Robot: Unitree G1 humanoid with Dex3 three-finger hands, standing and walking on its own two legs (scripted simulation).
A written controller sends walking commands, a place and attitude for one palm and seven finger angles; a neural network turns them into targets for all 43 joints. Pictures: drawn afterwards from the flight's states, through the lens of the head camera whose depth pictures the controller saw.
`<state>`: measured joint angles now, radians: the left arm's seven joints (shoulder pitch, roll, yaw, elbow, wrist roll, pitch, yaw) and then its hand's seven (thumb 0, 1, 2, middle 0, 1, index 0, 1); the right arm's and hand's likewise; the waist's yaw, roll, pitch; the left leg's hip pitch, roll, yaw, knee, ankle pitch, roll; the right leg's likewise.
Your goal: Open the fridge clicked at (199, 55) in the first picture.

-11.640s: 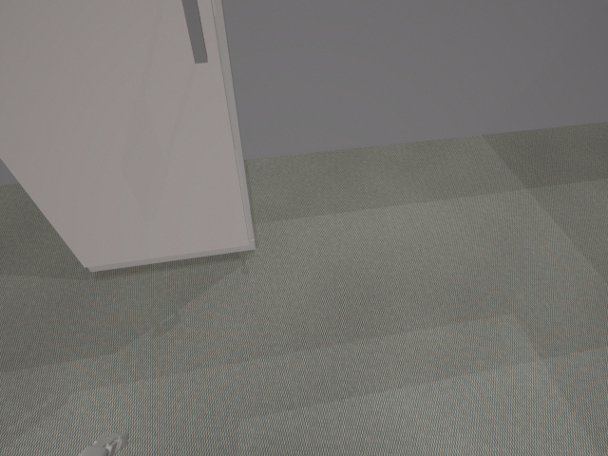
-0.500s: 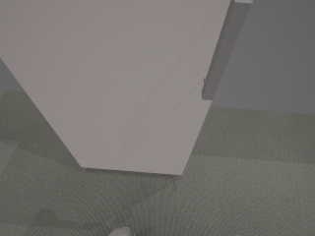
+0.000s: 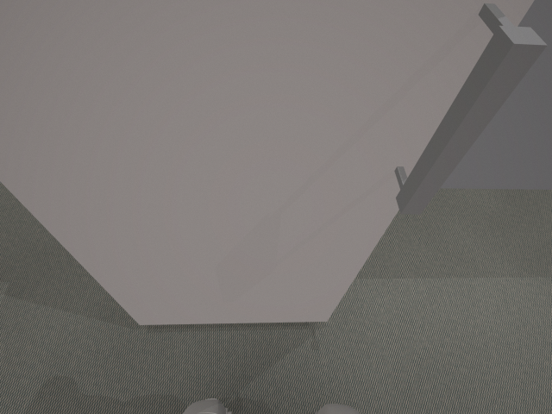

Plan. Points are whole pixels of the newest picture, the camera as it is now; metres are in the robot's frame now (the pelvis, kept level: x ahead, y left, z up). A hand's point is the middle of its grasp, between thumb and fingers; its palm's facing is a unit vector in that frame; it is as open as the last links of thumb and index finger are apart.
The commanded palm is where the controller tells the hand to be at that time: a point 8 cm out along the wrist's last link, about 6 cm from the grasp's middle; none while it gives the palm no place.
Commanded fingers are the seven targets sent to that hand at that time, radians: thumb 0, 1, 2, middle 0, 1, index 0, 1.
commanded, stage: come to a stop and stand still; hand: right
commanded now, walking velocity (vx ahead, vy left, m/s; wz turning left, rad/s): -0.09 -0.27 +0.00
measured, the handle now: (442, 127) +0.40 -0.15 +0.22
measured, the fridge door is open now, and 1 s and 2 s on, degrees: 0 0 0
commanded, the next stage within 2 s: look again from close up in 1.38 s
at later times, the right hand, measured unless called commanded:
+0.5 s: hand out of the picture -0.01 -0.25 -0.16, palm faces +0.05 +0.97 -0.23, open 7.4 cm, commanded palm none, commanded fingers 0.00 -0.90 -0.90 0.20 0.30 0.20 0.30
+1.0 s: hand out of the picture -0.04 -0.23 -0.16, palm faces -0.04 +0.98 -0.20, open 7.3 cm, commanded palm none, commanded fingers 0.00 -0.90 -0.90 0.20 0.30 0.20 0.30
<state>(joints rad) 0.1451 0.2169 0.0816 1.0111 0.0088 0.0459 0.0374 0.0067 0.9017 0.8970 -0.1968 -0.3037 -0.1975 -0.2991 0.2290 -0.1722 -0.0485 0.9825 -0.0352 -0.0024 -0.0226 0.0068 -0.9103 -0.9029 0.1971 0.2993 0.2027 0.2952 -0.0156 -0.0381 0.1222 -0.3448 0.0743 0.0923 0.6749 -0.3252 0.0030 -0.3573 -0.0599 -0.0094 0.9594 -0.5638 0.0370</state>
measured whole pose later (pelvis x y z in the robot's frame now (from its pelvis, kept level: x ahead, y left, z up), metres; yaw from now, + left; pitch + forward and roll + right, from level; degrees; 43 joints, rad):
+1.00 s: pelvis -0.05 -0.06 +0.02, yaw +2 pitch +0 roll +0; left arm 0.32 0.13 0.00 1.13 0.01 0.00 0.01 0.01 0.91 0.90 -0.20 -0.30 -0.20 -0.30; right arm 0.28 -0.14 0.01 1.10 -0.02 -0.03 -0.05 0.01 -0.91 -0.90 0.20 0.30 0.20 0.30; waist 0.03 -0.02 0.04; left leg -0.19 0.01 0.04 0.45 -0.26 0.00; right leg -0.23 0.00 -0.08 0.48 -0.25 -0.03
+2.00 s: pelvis -0.03 -0.05 +0.02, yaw +2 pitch -1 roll -1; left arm 0.24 0.16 -0.01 1.13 0.01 -0.02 0.03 0.01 0.91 0.90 -0.20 -0.30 -0.20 -0.30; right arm 0.25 -0.16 0.01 1.10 -0.02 -0.02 -0.04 0.01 -0.91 -0.90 0.20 0.30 0.20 0.30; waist 0.00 0.00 0.05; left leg -0.14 0.02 0.03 0.44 -0.29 0.00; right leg -0.15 0.00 -0.09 0.41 -0.25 -0.02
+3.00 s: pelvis -0.07 -0.03 -0.02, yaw -2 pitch +4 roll +2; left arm 0.21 0.25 -0.03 0.58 -0.04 -0.26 0.08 0.02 0.90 0.90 -0.20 -0.30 -0.20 -0.30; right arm 0.33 -0.29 -0.24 0.02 0.31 -0.34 0.39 0.02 -0.37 -0.68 0.23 0.64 0.24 0.63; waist -0.03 -0.03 -0.06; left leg -0.47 -0.01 0.13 0.82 -0.43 0.04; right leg -0.56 -0.03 0.03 0.88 -0.40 0.01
